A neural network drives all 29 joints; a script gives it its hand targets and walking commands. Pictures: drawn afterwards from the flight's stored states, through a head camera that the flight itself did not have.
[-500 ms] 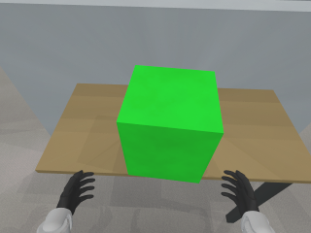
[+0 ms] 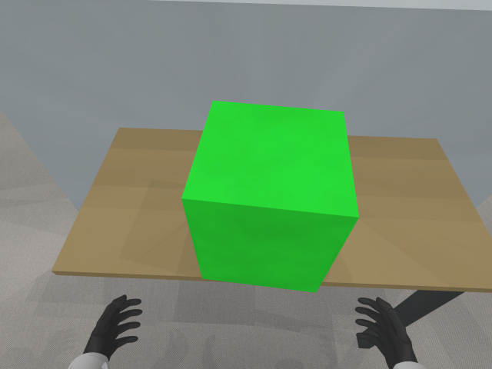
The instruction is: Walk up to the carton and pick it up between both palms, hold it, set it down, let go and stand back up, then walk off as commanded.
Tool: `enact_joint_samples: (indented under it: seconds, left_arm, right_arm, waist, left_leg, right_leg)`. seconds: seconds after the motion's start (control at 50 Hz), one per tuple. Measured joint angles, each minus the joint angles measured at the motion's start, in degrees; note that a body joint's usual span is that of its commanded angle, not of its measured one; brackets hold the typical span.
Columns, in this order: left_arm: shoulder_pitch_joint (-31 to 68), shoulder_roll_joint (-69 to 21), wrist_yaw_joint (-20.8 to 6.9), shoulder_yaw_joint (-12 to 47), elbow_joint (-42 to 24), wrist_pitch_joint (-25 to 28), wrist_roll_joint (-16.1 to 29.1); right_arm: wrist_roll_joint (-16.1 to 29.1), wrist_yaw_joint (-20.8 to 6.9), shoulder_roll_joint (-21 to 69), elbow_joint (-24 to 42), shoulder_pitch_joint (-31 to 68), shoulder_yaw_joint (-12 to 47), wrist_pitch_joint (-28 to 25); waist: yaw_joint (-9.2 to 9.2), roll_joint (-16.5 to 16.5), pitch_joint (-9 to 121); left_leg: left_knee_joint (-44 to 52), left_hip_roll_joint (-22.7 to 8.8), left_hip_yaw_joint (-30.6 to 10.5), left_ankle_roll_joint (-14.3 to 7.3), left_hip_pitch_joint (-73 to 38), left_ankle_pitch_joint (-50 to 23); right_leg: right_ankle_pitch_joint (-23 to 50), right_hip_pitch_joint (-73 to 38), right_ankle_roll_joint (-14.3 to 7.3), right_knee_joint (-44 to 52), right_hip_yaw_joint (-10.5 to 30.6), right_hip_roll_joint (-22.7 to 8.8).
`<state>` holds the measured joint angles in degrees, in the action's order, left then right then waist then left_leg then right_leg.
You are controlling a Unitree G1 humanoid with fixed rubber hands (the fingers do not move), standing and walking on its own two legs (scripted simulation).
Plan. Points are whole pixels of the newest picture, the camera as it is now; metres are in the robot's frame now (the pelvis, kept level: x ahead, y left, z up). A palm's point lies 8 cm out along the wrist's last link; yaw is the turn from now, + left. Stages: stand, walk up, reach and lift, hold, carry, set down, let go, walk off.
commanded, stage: set down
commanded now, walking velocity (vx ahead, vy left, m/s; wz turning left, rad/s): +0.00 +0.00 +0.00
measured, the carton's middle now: (267, 201) +0.37 -0.04 +0.06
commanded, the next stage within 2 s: let go in 0.30 s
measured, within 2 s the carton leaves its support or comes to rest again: neither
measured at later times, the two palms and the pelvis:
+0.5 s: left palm (97, 366) +0.16 +0.24 -0.07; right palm (392, 365) +0.14 -0.23 -0.08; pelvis +0.01 +0.00 +0.00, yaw +0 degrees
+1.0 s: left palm out of the picture +0.14 +0.24 -0.09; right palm out of the picture +0.12 -0.26 -0.10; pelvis +0.02 -0.01 +0.00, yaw +0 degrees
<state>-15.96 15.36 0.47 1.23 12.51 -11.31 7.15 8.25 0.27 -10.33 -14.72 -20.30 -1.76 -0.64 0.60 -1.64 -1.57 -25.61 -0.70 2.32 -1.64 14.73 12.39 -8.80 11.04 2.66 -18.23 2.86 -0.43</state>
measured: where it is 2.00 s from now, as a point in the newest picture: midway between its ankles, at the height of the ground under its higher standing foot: outside the picture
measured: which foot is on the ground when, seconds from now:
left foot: down 0.00-1.00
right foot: down 0.00-1.00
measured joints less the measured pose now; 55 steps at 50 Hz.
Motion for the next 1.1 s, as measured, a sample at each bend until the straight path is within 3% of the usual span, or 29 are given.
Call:
enact_joint_samples:
  seconds: [0.24,0.48,0.84,0.92,1.0,1.1]
  left_arm:
    - [0.0,0.0,1.7,0.1,7.1,1.5,-0.3]
    - [0.0,0.0,1.8,0.2,10.1,2.6,-2.0]
    - [0.0,0.0,1.4,0.2,11.6,4.4,-3.8]
    - [0.1,0.0,0.5,0.2,15.7,8.0,-7.8]
    - [0.1,0.0,-0.6,0.2,20.2,9.2,-8.0]
    - [0.1,0.0,-1.2,0.2,24.3,10.2,-8.0]
  right_arm:
    - [-2.3,-1.5,0.0,-9.3,1.1,0.0,-4.4]
    - [-3.3,-2.2,0.0,-16.4,3.3,0.0,-8.2]
    - [-3.4,-3.0,-1.0,-20.4,3.5,0.0,-12.5]
    - [-6.1,-3.0,-2.7,-21.0,3.7,0.0,-6.9]
    - [-6.2,-2.9,-5.0,-22.8,3.7,0.0,-3.0]
    - [-6.2,-2.9,-7.4,-23.8,3.7,0.0,-1.7]
  waist:
    - [0.0,0.0,0.0]
    - [0.0,0.0,0.0]
    - [0.0,0.0,0.0]
    - [0.0,0.0,0.2]
    - [0.01,0.0,0.6]
    - [0.01,0.0,0.8]
  left_leg:
    - [0.0,0.0,0.0,0.0,0.0,0.2]
    - [0.0,0.0,0.0,0.0,0.0,0.8]
    - [0.0,0.0,0.0,0.0,0.0,1.5]
    - [-0.5,0.0,0.0,0.0,0.0,1.9]
    - [-0.9,0.0,0.0,0.0,0.0,2.2]
    - [-0.9,0.1,0.0,0.3,0.0,2.2]
  right_leg:
    - [-0.2,0.0,0.0,0.0,0.0,0.0]
    - [-0.8,0.0,0.0,0.0,0.0,0.0]
    - [-1.5,0.0,0.0,0.0,0.0,0.0]
    - [-2.3,0.4,0.0,-1.4,0.0,0.0]
    - [-3.3,1.0,-0.1,-3.1,0.0,0.0]
    - [-4.2,1.8,-0.4,-4.8,0.0,0.0]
